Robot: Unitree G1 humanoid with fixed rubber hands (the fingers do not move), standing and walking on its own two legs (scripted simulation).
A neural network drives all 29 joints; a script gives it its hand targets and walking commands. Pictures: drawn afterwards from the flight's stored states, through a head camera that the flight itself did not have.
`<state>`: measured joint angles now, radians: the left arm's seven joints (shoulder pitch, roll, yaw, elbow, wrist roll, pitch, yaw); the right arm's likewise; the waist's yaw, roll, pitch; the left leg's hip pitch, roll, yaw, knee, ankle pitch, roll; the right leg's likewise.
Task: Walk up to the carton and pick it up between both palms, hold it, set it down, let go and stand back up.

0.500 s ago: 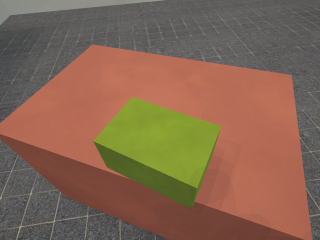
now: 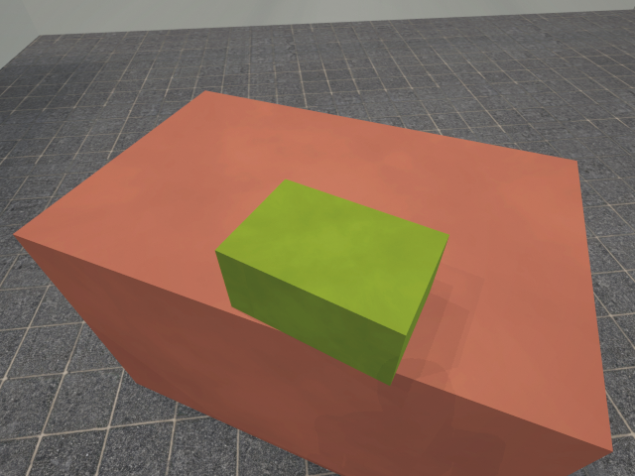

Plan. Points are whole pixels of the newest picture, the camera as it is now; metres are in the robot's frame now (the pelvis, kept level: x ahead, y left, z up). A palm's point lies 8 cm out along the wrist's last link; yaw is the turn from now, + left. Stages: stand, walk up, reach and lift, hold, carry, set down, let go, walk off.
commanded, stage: walk up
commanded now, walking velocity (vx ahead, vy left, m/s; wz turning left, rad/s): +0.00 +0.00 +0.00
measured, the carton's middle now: (333, 273) +0.42 -0.01 +0.01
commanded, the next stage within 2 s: none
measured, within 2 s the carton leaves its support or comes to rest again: neither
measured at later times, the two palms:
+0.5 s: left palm out of the picture -0.04 +0.34 -0.08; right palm out of the picture -0.05 -0.22 -0.13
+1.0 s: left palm out of the picture +0.04 +0.41 -0.16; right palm out of the picture -0.14 +0.01 -0.11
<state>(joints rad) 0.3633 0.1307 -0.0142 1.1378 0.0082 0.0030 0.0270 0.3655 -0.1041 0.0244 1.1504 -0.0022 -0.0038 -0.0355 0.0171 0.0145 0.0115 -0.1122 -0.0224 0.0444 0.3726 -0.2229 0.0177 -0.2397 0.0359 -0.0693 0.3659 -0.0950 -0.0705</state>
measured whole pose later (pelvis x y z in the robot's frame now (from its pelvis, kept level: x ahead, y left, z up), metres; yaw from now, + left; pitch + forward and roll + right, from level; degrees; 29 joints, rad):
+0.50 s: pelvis -0.03 +0.05 +0.02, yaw -9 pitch +5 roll +8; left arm 0.39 0.25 0.10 1.05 0.02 0.02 0.06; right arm 0.28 -0.28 -0.08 0.93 -0.05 0.03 0.01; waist 0.02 -0.05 0.02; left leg -0.44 -0.02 -0.02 0.96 -0.31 -0.08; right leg -0.41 -0.07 0.21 0.29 -0.16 0.01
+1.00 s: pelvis -0.03 +0.19 +0.01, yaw -13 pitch +2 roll -4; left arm 0.24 0.20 0.05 1.09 0.00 0.07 0.01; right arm 0.47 -0.08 0.03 1.05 -0.01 -0.05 -0.04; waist -0.02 -0.05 0.00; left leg -0.10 -0.02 -0.03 0.33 -0.27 0.07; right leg -0.35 0.02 0.00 0.79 -0.29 0.02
